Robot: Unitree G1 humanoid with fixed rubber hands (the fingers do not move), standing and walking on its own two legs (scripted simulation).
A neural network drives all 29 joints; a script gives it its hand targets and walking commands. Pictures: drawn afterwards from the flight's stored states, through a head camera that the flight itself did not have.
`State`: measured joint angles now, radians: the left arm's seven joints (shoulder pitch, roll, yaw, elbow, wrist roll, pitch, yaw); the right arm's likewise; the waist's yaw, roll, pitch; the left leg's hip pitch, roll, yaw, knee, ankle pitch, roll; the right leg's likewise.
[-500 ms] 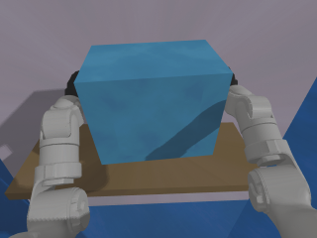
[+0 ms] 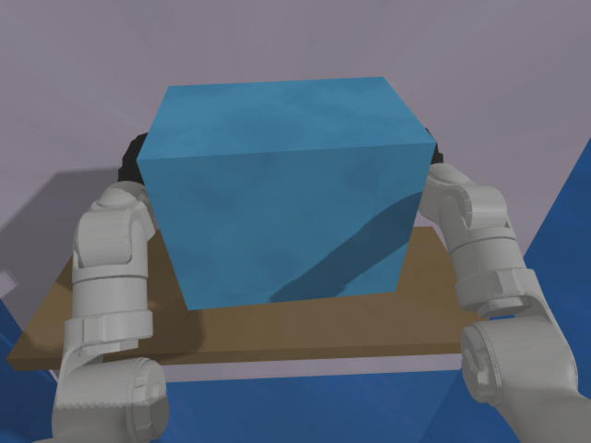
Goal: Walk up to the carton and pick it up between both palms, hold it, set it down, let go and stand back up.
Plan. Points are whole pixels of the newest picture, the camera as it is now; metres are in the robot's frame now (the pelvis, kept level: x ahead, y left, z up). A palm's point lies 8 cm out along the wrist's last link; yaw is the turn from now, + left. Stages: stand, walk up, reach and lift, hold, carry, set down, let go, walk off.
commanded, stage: hold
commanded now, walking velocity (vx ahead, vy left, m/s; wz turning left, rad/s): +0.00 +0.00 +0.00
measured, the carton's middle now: (286, 192) +0.36 +0.00 +0.22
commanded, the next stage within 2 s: none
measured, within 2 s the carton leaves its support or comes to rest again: neither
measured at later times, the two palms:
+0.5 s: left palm (137, 188) +0.36 +0.18 +0.23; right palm (428, 172) +0.36 -0.19 +0.25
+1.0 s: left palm (139, 191) +0.36 +0.18 +0.23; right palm (426, 178) +0.36 -0.19 +0.24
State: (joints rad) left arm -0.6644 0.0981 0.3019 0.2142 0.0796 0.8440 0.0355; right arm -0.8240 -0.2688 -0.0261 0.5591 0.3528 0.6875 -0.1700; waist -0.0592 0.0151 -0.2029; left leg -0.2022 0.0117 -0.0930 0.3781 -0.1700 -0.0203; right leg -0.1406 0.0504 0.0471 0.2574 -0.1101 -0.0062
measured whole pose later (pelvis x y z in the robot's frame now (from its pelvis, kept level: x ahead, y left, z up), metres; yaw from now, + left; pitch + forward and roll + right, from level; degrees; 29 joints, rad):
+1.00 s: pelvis +0.00 +0.00 +0.00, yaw +0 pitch +0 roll -2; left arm -0.67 0.10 0.30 0.25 0.07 0.83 0.04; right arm -0.82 -0.28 0.00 0.57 0.37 0.68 -0.18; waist -0.06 0.02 -0.22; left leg -0.22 0.01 -0.09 0.38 -0.17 -0.02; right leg -0.16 0.05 0.05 0.25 -0.11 0.00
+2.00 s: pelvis +0.00 +0.00 +0.00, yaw +0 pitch +0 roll -2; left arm -0.69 0.11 0.31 0.25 0.07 0.84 0.03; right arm -0.83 -0.27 -0.02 0.57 0.36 0.69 -0.18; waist -0.06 0.02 -0.22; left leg -0.21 0.01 -0.10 0.38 -0.17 -0.02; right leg -0.14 0.05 0.04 0.25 -0.11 -0.01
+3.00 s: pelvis +0.00 +0.00 +0.00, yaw +0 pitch +0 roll -1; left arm -0.71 0.11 0.32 0.32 0.06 0.82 0.03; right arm -0.85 -0.28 0.00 0.62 0.35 0.68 -0.18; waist -0.05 0.02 -0.24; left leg -0.22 0.02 -0.09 0.38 -0.17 -0.02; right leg -0.16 0.06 0.06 0.27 -0.11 -0.01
